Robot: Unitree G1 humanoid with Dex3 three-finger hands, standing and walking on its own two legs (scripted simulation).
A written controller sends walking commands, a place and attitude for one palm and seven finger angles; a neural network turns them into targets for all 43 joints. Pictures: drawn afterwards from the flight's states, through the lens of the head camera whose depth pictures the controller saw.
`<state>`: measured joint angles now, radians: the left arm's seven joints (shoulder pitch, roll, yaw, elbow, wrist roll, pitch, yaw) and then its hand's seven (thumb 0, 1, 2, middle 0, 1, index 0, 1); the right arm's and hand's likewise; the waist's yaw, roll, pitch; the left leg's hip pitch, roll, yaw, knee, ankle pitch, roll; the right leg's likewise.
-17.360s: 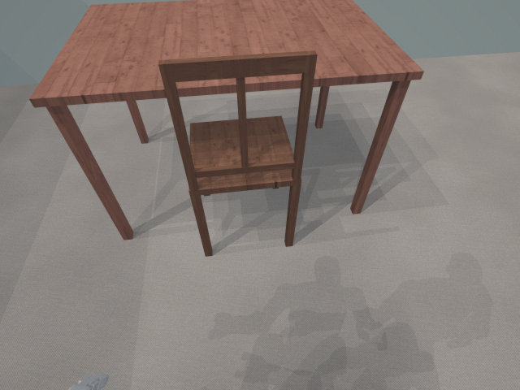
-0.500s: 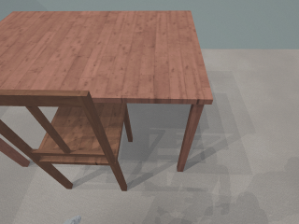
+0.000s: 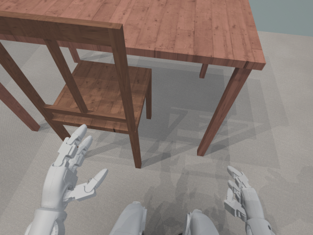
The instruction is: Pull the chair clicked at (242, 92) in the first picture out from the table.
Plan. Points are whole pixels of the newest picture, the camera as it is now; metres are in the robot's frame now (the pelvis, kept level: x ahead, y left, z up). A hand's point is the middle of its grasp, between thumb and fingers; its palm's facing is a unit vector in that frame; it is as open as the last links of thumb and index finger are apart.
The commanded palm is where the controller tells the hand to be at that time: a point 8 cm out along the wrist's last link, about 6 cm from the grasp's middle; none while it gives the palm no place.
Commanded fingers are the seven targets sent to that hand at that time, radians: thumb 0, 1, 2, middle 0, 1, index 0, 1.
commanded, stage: raise the hand toward the chair's back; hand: left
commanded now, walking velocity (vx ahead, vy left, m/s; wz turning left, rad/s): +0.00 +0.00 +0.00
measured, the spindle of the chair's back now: (70, 82) +0.52 +0.35 +0.02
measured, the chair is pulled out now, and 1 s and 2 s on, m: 0.00 0.00 0.00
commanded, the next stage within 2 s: aim the fingers beside a spindle in 1.52 s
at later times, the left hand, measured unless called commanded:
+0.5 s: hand (93, 167) +0.25 +0.18 +0.05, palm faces -0.11 -0.99 -0.02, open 14.9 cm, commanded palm +0.23 +0.25 +0.07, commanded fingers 0.00 -0.38 0.35 -0.07 -0.10 -0.07 -0.10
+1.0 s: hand (81, 147) +0.28 +0.21 +0.08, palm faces -0.01 -1.00 -0.06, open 16.9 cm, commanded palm +0.26 +0.26 +0.08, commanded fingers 0.00 -0.50 0.30 -0.06 -0.08 -0.06 -0.08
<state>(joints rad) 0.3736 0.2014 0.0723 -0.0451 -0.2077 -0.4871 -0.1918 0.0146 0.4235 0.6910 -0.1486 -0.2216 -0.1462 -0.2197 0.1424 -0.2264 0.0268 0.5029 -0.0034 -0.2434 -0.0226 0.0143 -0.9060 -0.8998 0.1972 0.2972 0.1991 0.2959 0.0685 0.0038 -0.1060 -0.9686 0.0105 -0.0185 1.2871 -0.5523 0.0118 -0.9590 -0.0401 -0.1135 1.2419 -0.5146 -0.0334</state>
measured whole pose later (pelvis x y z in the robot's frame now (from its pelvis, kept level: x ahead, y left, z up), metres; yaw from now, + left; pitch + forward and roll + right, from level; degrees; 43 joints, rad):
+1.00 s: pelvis +0.03 +0.01 +0.02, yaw -1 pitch +15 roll -3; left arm 0.28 0.27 0.23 0.03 -0.29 -0.33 -0.30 -0.01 -0.49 0.30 -0.06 -0.08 -0.06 -0.08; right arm 0.23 -0.24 0.03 0.54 0.01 -0.21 -0.04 0.02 -0.90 -0.90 0.20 0.30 0.20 0.30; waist 0.01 0.04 -0.14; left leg -0.89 0.02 -0.02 1.18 -0.55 0.02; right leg -0.88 -0.02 -0.11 1.11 -0.50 -0.02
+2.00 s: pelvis +0.03 +0.00 +0.02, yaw -1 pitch +16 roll -2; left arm 0.17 0.25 0.20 0.15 -0.26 -0.36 -0.31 -0.01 -0.50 0.30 -0.06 -0.08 -0.06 -0.08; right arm 0.24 -0.25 0.03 0.55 0.01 -0.22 -0.04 0.02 -0.90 -0.90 0.20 0.30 0.20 0.30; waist -0.01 0.03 -0.15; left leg -0.93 0.02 -0.01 1.18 -0.54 0.02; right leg -0.92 -0.02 -0.10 1.13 -0.49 -0.02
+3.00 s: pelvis +0.02 +0.00 -0.01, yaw -2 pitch +22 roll -2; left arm -0.12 0.23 0.18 0.38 -0.20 -0.40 -0.23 -0.01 -0.50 0.30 -0.06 -0.08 -0.06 -0.08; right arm 0.22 -0.25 0.02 0.57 0.00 -0.12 -0.02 0.01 -0.90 -0.90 0.20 0.30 0.20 0.30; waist -0.03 0.03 -0.17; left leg -1.11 0.02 0.00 1.30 -0.57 0.02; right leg -1.11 -0.03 -0.09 1.25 -0.53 -0.02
